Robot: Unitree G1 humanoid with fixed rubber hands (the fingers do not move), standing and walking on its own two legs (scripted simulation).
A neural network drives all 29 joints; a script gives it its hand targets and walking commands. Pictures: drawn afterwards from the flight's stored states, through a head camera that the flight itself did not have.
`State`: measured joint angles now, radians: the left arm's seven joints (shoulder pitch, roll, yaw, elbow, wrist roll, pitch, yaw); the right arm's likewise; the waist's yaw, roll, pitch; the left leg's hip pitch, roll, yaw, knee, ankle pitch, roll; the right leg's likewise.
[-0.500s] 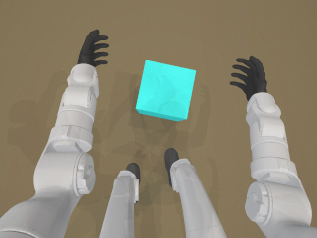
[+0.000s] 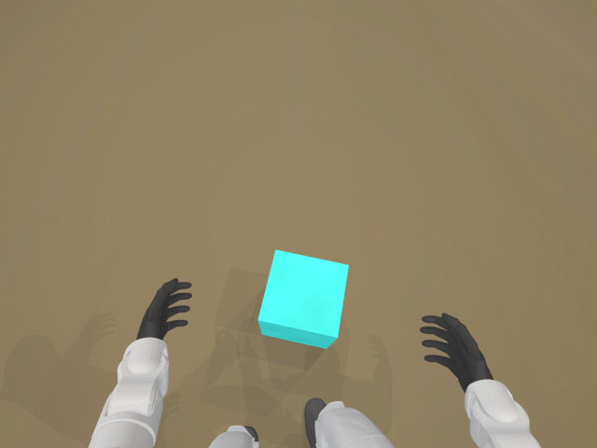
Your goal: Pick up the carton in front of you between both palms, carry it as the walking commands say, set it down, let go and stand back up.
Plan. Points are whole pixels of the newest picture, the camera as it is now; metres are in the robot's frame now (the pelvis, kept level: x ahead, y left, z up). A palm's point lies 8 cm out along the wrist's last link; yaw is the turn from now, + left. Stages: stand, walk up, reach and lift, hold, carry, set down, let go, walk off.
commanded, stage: let go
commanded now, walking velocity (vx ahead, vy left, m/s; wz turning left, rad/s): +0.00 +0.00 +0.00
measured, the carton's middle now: (302, 302) +0.43 -0.06 -0.63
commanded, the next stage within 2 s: stand in 0.74 s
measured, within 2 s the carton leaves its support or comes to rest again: neither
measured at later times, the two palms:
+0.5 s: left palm (62, 420) +0.18 +0.28 -0.05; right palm (446, 382) +0.18 -0.19 -0.05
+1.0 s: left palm out of the picture +0.13 +0.27 -0.09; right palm (485, 415) +0.14 -0.25 -0.09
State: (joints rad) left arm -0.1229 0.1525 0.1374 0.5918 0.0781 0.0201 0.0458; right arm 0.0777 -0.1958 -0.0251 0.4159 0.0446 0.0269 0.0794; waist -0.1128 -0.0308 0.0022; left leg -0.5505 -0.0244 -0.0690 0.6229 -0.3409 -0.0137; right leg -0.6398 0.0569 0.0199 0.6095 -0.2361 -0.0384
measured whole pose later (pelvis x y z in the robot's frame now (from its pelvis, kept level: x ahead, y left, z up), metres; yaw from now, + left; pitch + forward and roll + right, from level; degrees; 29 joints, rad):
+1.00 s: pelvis +0.04 +0.01 +0.01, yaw -3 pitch +4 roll -1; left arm 0.34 0.24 0.03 0.73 0.03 -0.05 0.00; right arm 0.32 -0.29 -0.01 0.63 -0.04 -0.05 -0.04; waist 0.00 0.06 -0.07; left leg -0.20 0.01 0.00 0.54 -0.41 0.00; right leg -0.32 0.07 0.05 0.56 -0.31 -0.03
